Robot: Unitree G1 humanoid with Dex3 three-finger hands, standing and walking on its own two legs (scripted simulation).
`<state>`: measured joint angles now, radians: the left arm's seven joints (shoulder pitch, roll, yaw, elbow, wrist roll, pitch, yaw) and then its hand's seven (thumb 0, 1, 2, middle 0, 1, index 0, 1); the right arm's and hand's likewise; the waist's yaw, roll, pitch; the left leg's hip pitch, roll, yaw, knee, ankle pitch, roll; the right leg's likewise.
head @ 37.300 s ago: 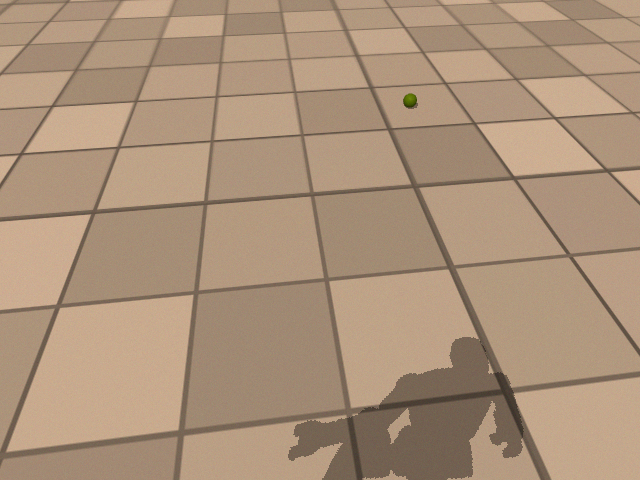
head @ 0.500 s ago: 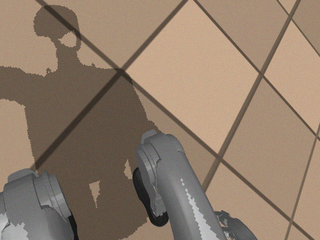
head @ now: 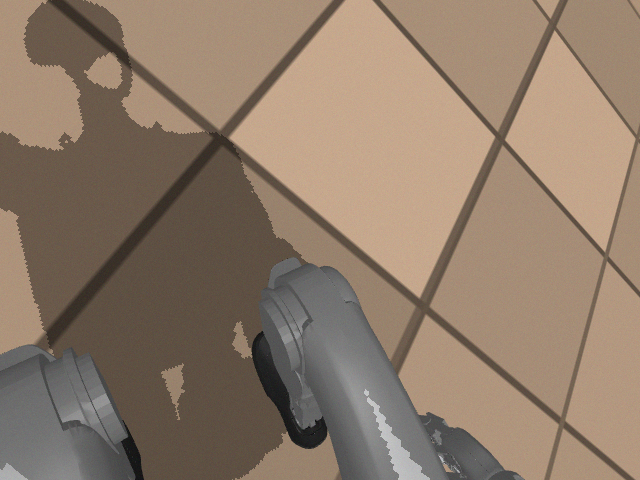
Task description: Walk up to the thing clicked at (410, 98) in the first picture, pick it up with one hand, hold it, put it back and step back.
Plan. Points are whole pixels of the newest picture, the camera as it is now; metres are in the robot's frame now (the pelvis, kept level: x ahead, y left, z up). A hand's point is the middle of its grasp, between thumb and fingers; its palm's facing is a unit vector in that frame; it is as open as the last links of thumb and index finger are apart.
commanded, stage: rest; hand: left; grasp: from above
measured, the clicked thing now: out of the picture +0.49 +0.32 -0.25
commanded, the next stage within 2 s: open in 0.76 s
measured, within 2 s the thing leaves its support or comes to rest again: rests again in 0.76 s
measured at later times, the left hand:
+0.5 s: hand out of the picture +0.48 +0.31 -0.25, palm faces -0.43 -0.14 -0.89, open 10.4 cm
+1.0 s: hand out of the picture +0.47 +0.32 -0.25, palm faces -0.44 -0.15 -0.88, open 10.4 cm
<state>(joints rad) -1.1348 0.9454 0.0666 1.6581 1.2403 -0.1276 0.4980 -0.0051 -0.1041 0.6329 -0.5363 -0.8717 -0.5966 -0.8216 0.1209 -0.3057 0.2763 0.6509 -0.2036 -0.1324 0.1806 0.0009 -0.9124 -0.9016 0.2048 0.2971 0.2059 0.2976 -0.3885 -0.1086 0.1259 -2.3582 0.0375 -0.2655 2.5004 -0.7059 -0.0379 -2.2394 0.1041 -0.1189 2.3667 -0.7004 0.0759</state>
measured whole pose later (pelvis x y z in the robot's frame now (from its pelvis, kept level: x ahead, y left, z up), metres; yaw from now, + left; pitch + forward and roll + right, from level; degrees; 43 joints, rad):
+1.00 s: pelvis +0.00 +0.00 +0.00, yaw -2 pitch +29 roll -14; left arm -1.15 1.06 0.08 1.70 1.24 -0.15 0.52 -0.01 -0.08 0.61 -0.54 -0.84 -0.60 -0.79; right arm 0.11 -0.34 0.34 0.61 -0.23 -0.17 0.20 0.00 -0.91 -0.90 0.20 0.30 0.21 0.30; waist -0.42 -0.15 0.19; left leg -2.35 0.04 -0.30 2.52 -0.71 -0.03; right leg -2.21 0.11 -0.15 2.35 -0.69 0.08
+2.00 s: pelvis -0.01 +0.00 +0.00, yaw -2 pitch +29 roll -15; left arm -1.12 1.04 0.09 1.57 1.25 -0.16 0.50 0.00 -0.51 0.98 -0.09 -1.03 -0.09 -1.02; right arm 0.13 -0.34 0.33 0.60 -0.22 -0.16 0.20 0.00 -0.91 -0.90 0.20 0.30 0.21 0.30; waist -0.40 -0.14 0.18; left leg -2.34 0.04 -0.30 2.50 -0.70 -0.03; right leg -2.21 0.10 -0.15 2.34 -0.68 0.07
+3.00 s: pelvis -0.01 +0.00 +0.03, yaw +4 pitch +35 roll -10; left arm -1.07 0.81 0.04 1.22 1.16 -0.07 0.19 0.00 -0.40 0.96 -0.17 -0.91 -0.16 -0.90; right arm 0.21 -0.27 0.16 0.61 -0.12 0.05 0.11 0.00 -0.89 -0.90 0.21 0.30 0.21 0.30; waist -0.28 0.00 -0.01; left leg -2.35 0.02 -0.18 2.37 -0.64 -0.02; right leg -2.23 0.05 -0.07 2.28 -0.68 0.06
